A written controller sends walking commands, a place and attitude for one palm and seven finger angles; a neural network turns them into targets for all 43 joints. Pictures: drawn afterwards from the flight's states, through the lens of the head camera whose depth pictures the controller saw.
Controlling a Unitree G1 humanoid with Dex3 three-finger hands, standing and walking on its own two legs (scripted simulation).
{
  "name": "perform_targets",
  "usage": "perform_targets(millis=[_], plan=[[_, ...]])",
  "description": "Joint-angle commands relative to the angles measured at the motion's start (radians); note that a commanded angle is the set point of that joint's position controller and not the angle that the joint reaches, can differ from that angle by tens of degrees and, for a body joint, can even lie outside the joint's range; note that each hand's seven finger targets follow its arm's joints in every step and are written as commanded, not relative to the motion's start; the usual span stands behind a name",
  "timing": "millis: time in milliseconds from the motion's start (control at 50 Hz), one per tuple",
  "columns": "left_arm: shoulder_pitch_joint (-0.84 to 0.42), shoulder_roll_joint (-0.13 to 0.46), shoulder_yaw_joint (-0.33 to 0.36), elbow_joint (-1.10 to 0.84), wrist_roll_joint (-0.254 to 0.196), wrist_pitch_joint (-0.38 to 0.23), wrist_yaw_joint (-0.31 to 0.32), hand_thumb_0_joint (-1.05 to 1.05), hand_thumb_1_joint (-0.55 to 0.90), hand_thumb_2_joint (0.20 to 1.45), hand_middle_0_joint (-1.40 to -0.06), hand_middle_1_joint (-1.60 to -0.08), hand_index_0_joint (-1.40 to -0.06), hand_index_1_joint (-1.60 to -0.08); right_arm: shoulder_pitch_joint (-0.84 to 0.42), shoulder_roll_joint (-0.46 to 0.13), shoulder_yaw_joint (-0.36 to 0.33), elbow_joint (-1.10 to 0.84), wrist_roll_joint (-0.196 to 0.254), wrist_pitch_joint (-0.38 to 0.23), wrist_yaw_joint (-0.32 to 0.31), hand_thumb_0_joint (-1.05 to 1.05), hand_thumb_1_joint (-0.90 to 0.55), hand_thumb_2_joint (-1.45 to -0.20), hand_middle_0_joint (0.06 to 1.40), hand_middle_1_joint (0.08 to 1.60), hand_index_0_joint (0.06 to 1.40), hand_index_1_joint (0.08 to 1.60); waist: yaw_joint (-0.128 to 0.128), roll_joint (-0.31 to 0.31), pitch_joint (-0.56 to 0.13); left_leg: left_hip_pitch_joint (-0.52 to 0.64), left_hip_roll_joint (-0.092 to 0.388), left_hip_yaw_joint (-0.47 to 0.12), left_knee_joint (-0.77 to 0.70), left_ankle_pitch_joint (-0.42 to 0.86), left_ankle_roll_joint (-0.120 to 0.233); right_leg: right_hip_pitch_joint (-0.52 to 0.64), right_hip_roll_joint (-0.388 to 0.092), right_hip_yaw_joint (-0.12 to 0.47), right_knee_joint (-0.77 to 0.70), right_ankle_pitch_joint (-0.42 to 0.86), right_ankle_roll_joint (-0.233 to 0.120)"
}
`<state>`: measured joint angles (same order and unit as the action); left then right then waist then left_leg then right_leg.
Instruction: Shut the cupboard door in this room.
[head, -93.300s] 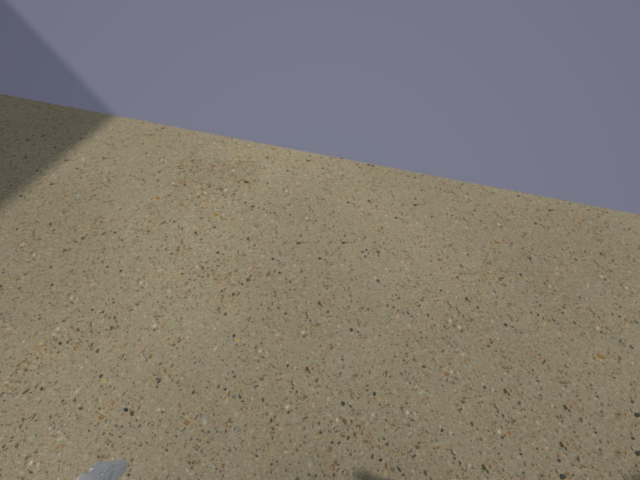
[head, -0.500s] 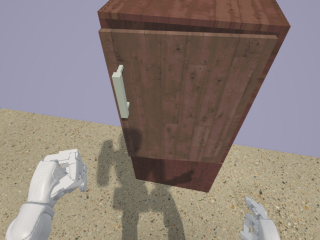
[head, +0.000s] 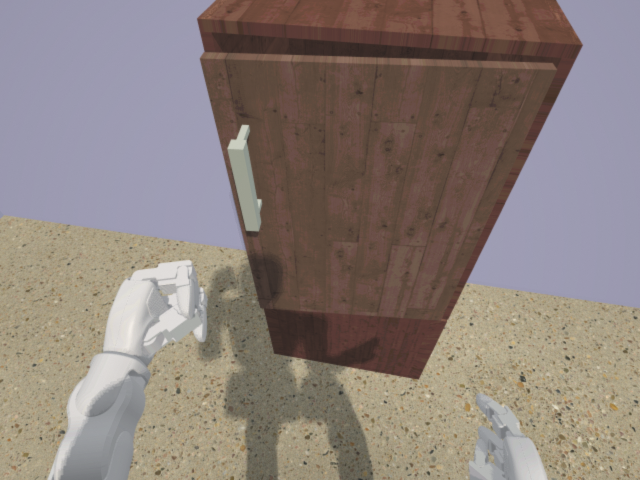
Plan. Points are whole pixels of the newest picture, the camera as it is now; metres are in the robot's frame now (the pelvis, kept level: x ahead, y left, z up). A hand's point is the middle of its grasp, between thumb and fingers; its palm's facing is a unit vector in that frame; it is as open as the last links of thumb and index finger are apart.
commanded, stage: bring the fist close to the handle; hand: left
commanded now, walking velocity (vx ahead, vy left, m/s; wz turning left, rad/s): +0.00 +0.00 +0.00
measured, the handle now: (249, 180) +0.50 +0.15 +0.09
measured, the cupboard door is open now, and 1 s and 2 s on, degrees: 6 6 0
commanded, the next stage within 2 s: push the door shut along its arc in 1.06 s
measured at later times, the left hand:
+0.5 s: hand (241, 253) +0.36 +0.13 +0.10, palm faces -0.04 -1.00 -0.02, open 3.1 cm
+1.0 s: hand (252, 237) +0.39 +0.12 +0.10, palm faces -0.02 -1.00 -0.01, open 3.1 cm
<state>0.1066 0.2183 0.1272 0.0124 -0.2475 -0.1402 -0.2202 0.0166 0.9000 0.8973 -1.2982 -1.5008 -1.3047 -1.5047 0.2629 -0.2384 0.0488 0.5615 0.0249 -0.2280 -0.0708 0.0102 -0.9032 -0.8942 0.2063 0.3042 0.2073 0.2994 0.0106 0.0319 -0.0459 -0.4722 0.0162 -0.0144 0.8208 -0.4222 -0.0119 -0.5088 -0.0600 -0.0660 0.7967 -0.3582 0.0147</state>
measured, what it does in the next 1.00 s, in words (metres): stands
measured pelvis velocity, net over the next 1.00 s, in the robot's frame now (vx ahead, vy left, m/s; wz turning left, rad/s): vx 0.00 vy -0.01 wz -0.03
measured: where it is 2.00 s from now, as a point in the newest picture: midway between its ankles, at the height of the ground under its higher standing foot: outside the picture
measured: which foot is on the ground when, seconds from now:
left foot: down 0.00-1.00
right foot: down 0.00-1.00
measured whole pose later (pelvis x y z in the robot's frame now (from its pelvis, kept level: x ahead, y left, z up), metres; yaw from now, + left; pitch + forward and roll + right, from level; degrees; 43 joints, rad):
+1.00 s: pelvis +0.00 -0.01 +0.01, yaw -2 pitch +7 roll +1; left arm -0.42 0.20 0.17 0.63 -0.17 -0.27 -0.11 0.02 0.90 0.90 -1.30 -1.50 -1.30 -1.50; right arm 0.30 -0.25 0.01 0.63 0.02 -0.07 -0.05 0.01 -0.91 -0.89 0.20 0.30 0.21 0.30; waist -0.03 0.02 -0.04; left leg -0.48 0.03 0.02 0.74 -0.37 -0.02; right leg -0.55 -0.04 -0.03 0.75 -0.32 0.00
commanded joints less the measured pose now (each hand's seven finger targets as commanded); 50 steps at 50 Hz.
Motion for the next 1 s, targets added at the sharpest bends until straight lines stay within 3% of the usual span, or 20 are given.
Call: perform_targets(millis=[0,20,80,120,160,180,220,280,320,380,420,480,520,580,640,680,720,780,840,980], plan=[[-0.260,0.105,0.057,-0.180,0.007,-0.068,0.040,0.000,0.900,0.900,-1.300,-1.500,-1.300,-1.500,-0.070,-0.121,-0.049,-0.151,0.004,-0.040,-0.002,0.000,-0.900,-0.900,0.200,0.300,0.200,0.300,-0.004,-0.006,-0.184,0.027,-0.024,-0.001,-0.171,0.195,0.012,0.139,0.046,0.001,-0.111,0.143,-0.029],[-0.297,0.084,0.032,-0.171,0.012,-0.065,0.044,0.000,0.900,0.900,-1.300,-1.500,-1.300,-1.500,-0.069,-0.119,-0.049,-0.149,0.004,-0.040,0.000,0.000,-0.900,-0.900,0.200,0.300,0.200,0.300,-0.012,-0.005,-0.184,0.034,-0.023,0.000,-0.171,0.194,0.012,0.129,0.047,-0.002,-0.110,0.146,-0.027],[-0.331,0.120,0.068,-0.093,0.020,-0.065,0.061,0.000,0.900,0.900,-1.300,-1.500,-1.300,-1.500,-0.060,-0.127,-0.054,-0.132,0.002,-0.027,0.001,0.000,-0.900,-0.900,0.200,0.300,0.200,0.300,-0.009,-0.043,-0.185,0.022,-0.023,0.006,-0.171,0.191,0.013,0.143,0.048,0.007,-0.122,0.143,-0.027],[-0.404,0.090,0.036,-0.090,0.026,-0.069,0.064,0.000,0.900,0.900,-1.300,-1.500,-1.300,-1.500,-0.064,-0.122,-0.053,-0.132,0.003,-0.023,0.004,0.000,-0.900,-0.900,0.200,0.300,0.200,0.300,-0.017,-0.022,-0.202,0.036,-0.025,0.009,-0.173,0.202,0.012,0.145,0.046,0.008,-0.117,0.166,-0.029],[-0.446,0.106,0.050,-0.072,0.032,-0.075,0.071,0.000,0.900,0.900,-1.300,-1.500,-1.300,-1.500,-0.061,-0.125,-0.057,-0.124,0.002,-0.017,0.005,0.000,-0.900,-0.900,0.200,0.300,0.200,0.300,-0.015,0.001,-0.220,0.048,-0.026,0.013,-0.170,0.221,0.010,0.151,0.046,0.011,-0.114,0.194,-0.031],[-0.437,0.113,0.059,-0.050,0.032,-0.076,0.074,0.000,0.900,0.900,-1.300,-1.500,-1.300,-1.500,-0.054,-0.126,-0.059,-0.123,0.000,-0.013,0.005,0.000,-0.900,-0.900,0.200,0.300,0.200,0.300,-0.010,-0.027,-0.237,0.044,-0.025,0.013,-0.169,0.231,0.012,0.168,0.046,0.012,-0.114,0.204,-0.030],[-0.485,0.073,0.022,-0.039,0.034,-0.081,0.074,0.000,0.900,0.900,-1.300,-1.500,-1.300,-1.500,-0.056,-0.121,-0.060,-0.122,0.000,-0.008,0.008,0.000,-0.900,-0.900,0.200,0.300,0.200,0.300,-0.021,-0.020,-0.241,0.055,-0.027,0.018,-0.168,0.248,0.012,0.165,0.045,0.011,-0.114,0.237,-0.027],[-0.508,0.125,0.074,0.037,0.038,-0.085,0.086,0.000,0.900,0.900,-1.300,-1.500,-1.300,-1.500,-0.042,-0.129,-0.066,-0.107,0.000,0.007,0.008,0.000,-0.900,-0.900,0.200,0.300,0.200,0.300,-0.013,-0.055,-0.246,0.041,-0.025,0.023,-0.167,0.244,0.013,0.181,0.045,0.020,-0.122,0.236,-0.027],[-0.565,0.084,0.039,0.062,0.042,-0.088,0.089,0.000,0.900,0.900,-1.300,-1.500,-1.300,-1.500,-0.042,-0.124,-0.064,-0.105,0.001,0.015,0.011,0.000,-0.900,-0.900,0.200,0.300,0.200,0.300,-0.023,-0.050,-0.242,0.043,-0.027,0.026,-0.169,0.248,0.013,0.176,0.044,0.020,-0.121,0.254,-0.025],[-0.615,0.128,0.074,0.110,0.050,-0.099,0.099,0.000,0.900,0.900,-1.300,-1.500,-1.300,-1.500,-0.032,-0.130,-0.070,-0.093,-0.002,0.032,0.010,0.000,-0.900,-0.900,0.200,0.300,0.200,0.300,-0.019,-0.058,-0.267,0.047,-0.028,0.031,-0.165,0.259,0.015,0.194,0.043,0.031,-0.124,0.271,-0.026],[-0.675,0.073,0.023,0.116,0.051,-0.106,0.098,0.000,0.900,0.900,-1.300,-1.500,-1.300,-1.500,-0.034,-0.122,-0.068,-0.093,0.001,0.037,0.014,0.000,-0.900,-0.900,0.200,0.300,0.200,0.300,-0.033,-0.028,-0.274,0.061,-0.029,0.034,-0.166,0.271,0.015,0.184,0.043,0.027,-0.121,0.295,-0.027],[-0.685,0.121,0.070,0.193,0.054,-0.117,0.108,0.000,0.900,0.900,-1.300,-1.500,-1.300,-1.500,-0.016,-0.131,-0.073,-0.081,-0.001,0.051,0.013,0.000,-0.900,-0.900,0.200,0.300,0.200,0.300,-0.027,-0.088,-0.279,0.045,-0.025,0.035,-0.164,0.276,0.016,0.203,0.045,0.031,-0.124,0.309,-0.024],[-0.785,0.084,0.028,0.217,0.059,-0.125,0.110,0.000,0.900,0.900,-1.300,-1.500,-1.300,-1.500,-0.018,-0.126,-0.072,-0.073,0.001,0.056,0.014,0.000,-0.900,-0.900,0.200,0.300,0.200,0.300,-0.049,-0.058,-0.269,0.045,-0.027,0.039,-0.163,0.257,0.016,0.176,0.044,0.036,-0.127,0.300,-0.022],[-0.824,0.144,0.082,0.303,0.065,-0.135,0.117,0.000,0.900,0.900,-1.300,-1.500,-1.300,-1.500,-0.008,-0.135,-0.075,-0.062,-0.001,0.072,0.013,0.000,-0.900,-0.900,0.200,0.300,0.200,0.300,-0.040,-0.076,-0.269,0.026,-0.030,0.041,-0.163,0.231,0.018,0.184,0.041,0.046,-0.137,0.266,-0.022],[-0.913,0.115,0.058,0.331,0.068,-0.154,0.120,0.000,0.900,0.900,-1.300,-1.500,-1.300,-1.500,-0.001,-0.129,-0.077,-0.058,-0.001,0.080,0.015,0.000,-0.900,-0.900,0.200,0.300,0.200,0.300,-0.048,-0.048,-0.309,0.040,-0.030,0.042,-0.158,0.259,0.016,0.188,0.043,0.046,-0.123,0.313,-0.025],[-0.840,0.152,0.102,0.352,0.070,-0.166,0.122,0.000,0.900,0.900,-1.300,-1.500,-1.300,-1.500,0.010,-0.133,-0.082,-0.063,-0.004,0.088,0.019,0.000,-0.900,-0.900,0.200,0.300,0.200,0.300,-0.024,-0.048,-0.350,0.041,-0.030,0.046,-0.158,0.287,0.016,0.226,0.044,0.045,-0.116,0.345,-0.027],[-0.839,0.111,0.073,0.369,0.064,-0.173,0.116,0.000,0.900,0.900,-1.300,-1.500,-1.300,-1.500,0.009,-0.129,-0.080,-0.067,-0.002,0.091,0.024,0.000,-0.900,-0.900,0.200,0.300,0.200,0.300,-0.031,-0.071,-0.334,0.030,-0.029,0.050,-0.165,0.278,0.017,0.221,0.045,0.044,-0.120,0.350,-0.025],[-0.818,0.162,0.116,0.390,0.066,-0.182,0.115,0.000,0.900,0.900,-1.300,-1.500,-1.300,-1.500,0.015,-0.138,-0.084,-0.072,-0.001,0.103,0.024,0.000,-0.900,-0.900,0.200,0.300,0.200,0.300,-0.021,-0.096,-0.313,0.009,-0.030,0.053,-0.174,0.259,0.019,0.232,0.044,0.048,-0.131,0.323,-0.024],[-0.881,0.121,0.073,0.377,0.067,-0.186,0.114,0.000,0.900,0.900,-1.300,-1.500,-1.300,-1.500,0.005,-0.132,-0.081,-0.074,0.002,0.108,0.025,0.000,-0.900,-0.900,0.200,0.300,0.200,0.300,-0.039,-0.062,-0.277,0.011,-0.030,0.056,-0.182,0.212,0.020,0.190,0.046,0.051,-0.146,0.271,-0.022],[-0.995,0.154,0.084,0.406,0.071,-0.217,0.120,0.000,0.900,0.900,-1.300,-1.500,-1.300,-1.500,0.009,-0.137,-0.083,-0.055,0.001,0.109,0.010,0.000,-0.900,-0.900,0.200,0.300,0.200,0.300,-0.058,-0.056,-0.300,0.023,-0.030,0.045,-0.177,0.166,0.024,0.168,0.049,0.053,-0.149,0.204,-0.022]])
